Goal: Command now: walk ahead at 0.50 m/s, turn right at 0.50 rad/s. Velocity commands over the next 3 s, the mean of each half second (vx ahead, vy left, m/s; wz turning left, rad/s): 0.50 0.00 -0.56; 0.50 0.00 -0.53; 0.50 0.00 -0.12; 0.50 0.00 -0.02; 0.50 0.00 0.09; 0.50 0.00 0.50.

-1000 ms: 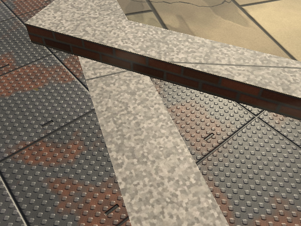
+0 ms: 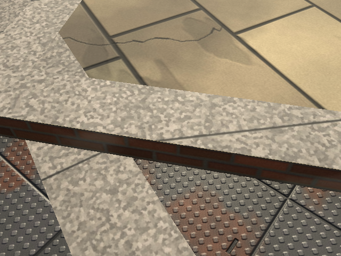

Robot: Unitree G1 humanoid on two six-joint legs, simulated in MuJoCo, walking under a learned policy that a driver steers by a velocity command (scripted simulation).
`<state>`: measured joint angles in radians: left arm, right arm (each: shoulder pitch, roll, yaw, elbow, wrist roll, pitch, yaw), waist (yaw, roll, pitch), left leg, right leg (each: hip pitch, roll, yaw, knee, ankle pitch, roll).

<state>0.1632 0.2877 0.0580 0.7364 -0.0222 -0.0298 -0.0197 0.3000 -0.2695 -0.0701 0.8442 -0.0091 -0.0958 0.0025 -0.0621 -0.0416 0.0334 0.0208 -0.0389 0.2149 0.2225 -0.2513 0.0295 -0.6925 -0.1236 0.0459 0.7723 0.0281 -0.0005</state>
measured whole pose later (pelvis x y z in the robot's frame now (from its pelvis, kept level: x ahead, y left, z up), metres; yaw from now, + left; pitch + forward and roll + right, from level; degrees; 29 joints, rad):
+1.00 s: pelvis +0.53 -0.11 +0.00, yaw -33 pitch +1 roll +1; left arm 0.08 0.29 0.03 0.76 0.05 -0.01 -0.06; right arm 0.39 -0.26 -0.03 0.87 -0.03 -0.08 0.01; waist -0.07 -0.05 0.04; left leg -0.03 0.00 0.17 0.27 -0.27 0.02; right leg -0.56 -0.02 0.01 0.74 -0.15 -0.03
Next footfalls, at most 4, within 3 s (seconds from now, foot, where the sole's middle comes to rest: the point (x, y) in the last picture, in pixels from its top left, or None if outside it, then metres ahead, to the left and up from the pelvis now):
0.16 right None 0.26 -0.14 -0.78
0.64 left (171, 238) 0.55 0.00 -0.78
1.10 right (238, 216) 0.63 -0.28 -0.78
1.64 left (231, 122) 1.00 -0.30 -0.62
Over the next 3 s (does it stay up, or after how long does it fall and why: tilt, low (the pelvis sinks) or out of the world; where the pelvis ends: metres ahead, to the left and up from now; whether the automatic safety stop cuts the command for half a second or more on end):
stays up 1.53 -0.62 0.16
